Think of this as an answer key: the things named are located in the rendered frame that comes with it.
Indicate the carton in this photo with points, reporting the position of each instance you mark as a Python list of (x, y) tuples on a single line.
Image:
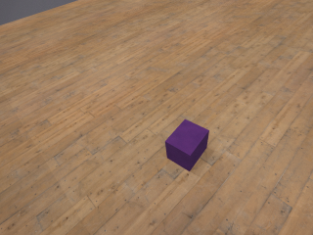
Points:
[(186, 144)]

